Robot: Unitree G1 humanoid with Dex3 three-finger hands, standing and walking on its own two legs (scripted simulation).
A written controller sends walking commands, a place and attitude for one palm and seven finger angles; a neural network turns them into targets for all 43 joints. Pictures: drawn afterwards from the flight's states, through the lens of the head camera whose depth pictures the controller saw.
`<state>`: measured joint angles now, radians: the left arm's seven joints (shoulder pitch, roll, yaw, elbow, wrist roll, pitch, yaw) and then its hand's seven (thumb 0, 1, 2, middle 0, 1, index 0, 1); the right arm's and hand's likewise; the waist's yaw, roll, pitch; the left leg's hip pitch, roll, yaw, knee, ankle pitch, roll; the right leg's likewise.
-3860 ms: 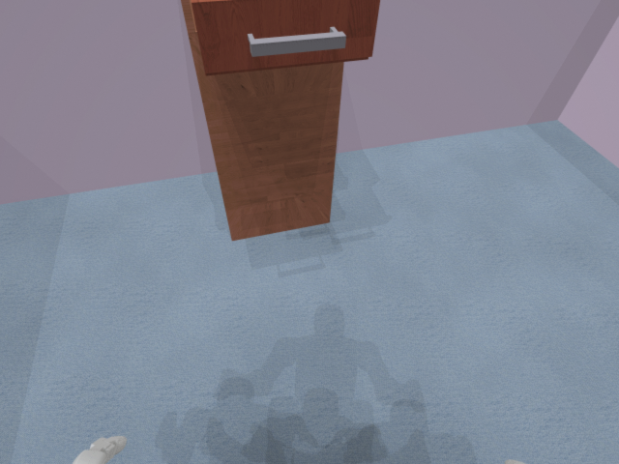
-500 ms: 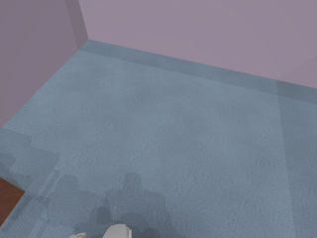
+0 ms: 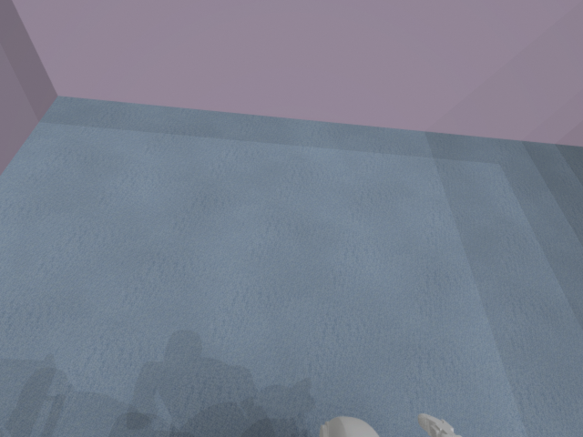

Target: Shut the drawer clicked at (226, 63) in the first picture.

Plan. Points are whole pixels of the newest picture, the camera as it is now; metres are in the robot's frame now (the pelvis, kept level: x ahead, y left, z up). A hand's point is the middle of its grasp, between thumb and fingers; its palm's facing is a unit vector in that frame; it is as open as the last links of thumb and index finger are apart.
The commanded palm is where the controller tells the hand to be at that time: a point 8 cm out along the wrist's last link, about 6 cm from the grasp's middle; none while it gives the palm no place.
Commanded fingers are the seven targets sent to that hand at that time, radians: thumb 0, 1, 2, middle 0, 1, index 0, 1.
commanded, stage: walk to a spot facing it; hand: left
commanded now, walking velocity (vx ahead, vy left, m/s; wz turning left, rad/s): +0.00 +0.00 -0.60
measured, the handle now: out of the picture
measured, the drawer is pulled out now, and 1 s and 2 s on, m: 0.25 0.25 0.25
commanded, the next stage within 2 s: turn to face it in 1.52 s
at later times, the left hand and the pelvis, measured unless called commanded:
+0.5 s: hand (223, 407) +0.17 +0.11 -0.14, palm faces -0.28 -0.91 -0.30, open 7.3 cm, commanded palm none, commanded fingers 0.00 0.90 0.90 -0.20 -0.30 -0.20 -0.30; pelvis +0.01 -0.05 +0.00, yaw -19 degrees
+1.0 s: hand (194, 403) +0.18 +0.16 -0.18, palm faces -0.48 -0.86 -0.17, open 7.4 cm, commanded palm none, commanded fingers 0.00 0.90 0.90 -0.20 -0.30 -0.20 -0.30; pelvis +0.06 -0.01 +0.00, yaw -36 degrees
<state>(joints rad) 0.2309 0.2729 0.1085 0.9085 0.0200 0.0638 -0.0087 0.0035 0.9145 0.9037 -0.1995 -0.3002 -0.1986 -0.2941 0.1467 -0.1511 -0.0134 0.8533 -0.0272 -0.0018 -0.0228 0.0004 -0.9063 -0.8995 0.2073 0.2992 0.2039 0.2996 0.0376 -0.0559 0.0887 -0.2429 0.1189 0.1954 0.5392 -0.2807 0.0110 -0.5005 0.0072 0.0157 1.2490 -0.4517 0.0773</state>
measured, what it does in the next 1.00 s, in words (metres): steps on the spot, turning right: right foot, then left foot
